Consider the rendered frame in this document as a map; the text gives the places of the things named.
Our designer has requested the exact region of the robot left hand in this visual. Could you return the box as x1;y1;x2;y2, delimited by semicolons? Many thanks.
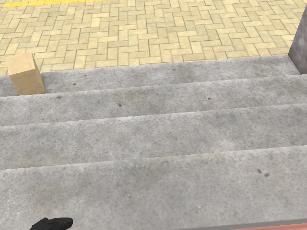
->
30;218;73;230

